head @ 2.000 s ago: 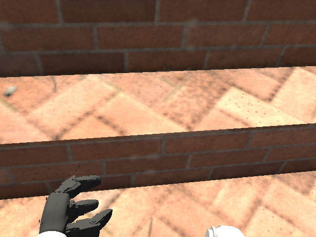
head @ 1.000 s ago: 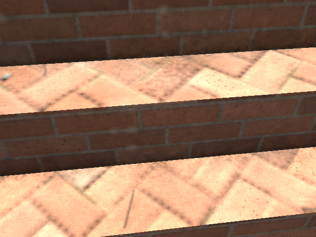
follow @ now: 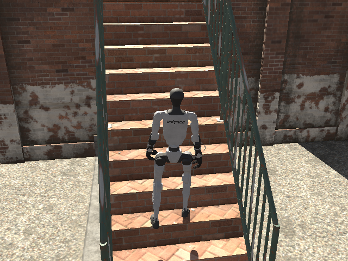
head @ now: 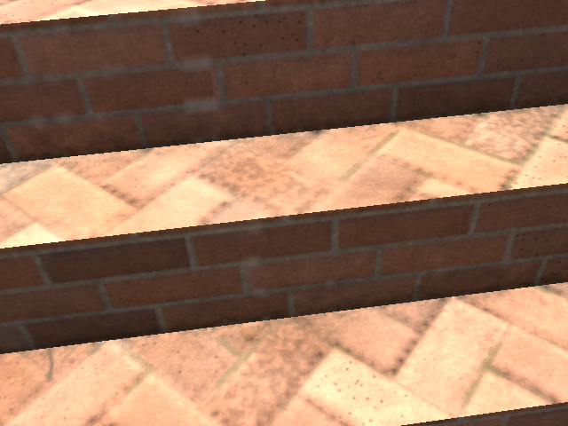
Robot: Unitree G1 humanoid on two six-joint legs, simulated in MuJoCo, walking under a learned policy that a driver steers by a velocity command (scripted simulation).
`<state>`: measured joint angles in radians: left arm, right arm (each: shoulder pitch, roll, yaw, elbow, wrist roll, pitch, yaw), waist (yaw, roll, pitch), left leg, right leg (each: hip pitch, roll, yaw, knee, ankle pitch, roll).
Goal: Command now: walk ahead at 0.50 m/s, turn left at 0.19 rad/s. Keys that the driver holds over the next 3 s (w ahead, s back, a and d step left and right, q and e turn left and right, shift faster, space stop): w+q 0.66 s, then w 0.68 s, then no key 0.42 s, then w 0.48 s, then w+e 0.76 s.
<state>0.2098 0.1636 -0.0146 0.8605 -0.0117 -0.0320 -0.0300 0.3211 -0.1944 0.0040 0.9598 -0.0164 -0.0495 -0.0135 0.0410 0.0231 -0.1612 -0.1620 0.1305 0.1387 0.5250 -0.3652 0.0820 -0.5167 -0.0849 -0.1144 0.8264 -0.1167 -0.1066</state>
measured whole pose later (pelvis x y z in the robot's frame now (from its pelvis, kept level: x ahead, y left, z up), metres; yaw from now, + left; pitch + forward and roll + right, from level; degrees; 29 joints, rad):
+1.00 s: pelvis +0.14 -0.01 +0.16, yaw +27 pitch -2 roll +1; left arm 0.82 0.11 0.02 1.04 0.03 -0.02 0.03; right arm -0.29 -0.10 0.03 0.45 -0.05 -0.06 0.09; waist 0.27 0.06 -0.17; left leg -0.86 -0.01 -0.07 1.97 -0.09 0.03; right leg -0.53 0.08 -0.05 1.13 -0.93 -0.17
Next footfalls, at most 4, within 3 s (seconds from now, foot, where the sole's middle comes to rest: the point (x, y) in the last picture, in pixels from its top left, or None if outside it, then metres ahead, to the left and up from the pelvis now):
0.46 left None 0.06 0.10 -0.55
0.88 right None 0.18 -0.05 -0.52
1.46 left None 0.00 0.10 -0.77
1.94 right None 0.04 -0.11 -0.77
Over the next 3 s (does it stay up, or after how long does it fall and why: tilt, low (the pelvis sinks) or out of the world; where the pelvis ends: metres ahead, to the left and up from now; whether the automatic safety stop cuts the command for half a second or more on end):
stays up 0.24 0.19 0.25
